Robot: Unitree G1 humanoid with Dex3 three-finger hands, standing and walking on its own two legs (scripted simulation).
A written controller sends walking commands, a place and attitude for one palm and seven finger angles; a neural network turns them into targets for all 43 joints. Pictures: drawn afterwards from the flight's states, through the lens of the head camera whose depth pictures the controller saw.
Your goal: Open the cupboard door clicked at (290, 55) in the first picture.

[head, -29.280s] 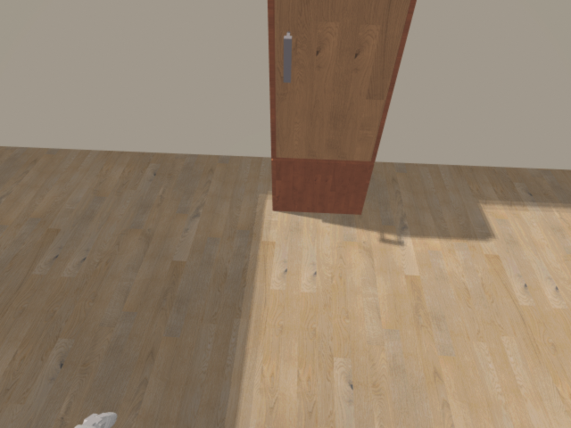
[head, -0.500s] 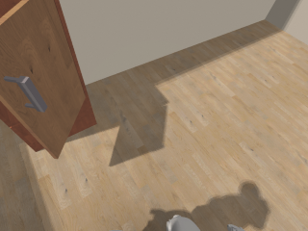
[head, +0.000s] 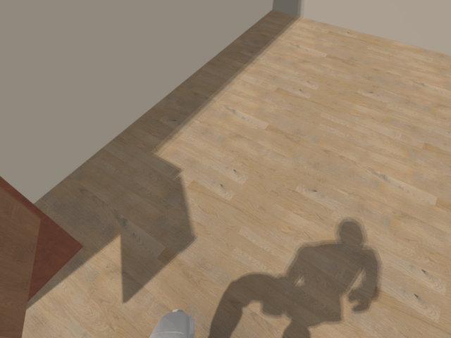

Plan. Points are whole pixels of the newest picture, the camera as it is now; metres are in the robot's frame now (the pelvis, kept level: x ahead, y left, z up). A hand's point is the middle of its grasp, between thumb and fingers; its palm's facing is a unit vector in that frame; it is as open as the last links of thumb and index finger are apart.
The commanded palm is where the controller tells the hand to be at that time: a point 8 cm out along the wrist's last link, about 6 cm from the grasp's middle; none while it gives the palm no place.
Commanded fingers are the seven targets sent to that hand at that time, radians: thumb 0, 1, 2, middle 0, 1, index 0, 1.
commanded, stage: walk to a spot facing it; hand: left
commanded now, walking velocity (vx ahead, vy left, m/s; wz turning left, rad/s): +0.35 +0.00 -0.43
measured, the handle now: out of the picture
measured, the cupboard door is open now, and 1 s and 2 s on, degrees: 49 49 49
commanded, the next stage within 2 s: turn to face it in 1.28 s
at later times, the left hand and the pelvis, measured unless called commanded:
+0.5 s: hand (144, 239) +0.35 +0.23 -0.17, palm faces -0.23 -0.96 -0.18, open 7.4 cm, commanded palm none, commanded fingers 0.00 0.90 0.90 -0.20 -0.30 -0.20 -0.30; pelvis +0.21 +0.05 +0.00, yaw -15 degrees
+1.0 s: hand (209, 174) +0.54 +0.08 -0.16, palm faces -0.36 -0.90 -0.25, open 7.1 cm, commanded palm none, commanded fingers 0.00 0.90 0.90 -0.20 -0.30 -0.20 -0.30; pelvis +0.42 -0.08 +0.00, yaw -24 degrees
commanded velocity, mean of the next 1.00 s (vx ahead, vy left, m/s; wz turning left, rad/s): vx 0.36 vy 0.00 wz -0.31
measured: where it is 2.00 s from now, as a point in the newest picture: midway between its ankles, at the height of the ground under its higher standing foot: (278, 218)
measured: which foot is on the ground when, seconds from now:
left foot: up 0.00-0.22, down 0.24-0.74, up 0.76-1.00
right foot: down 0.00-0.24, up 0.26-0.74, down 0.76-1.00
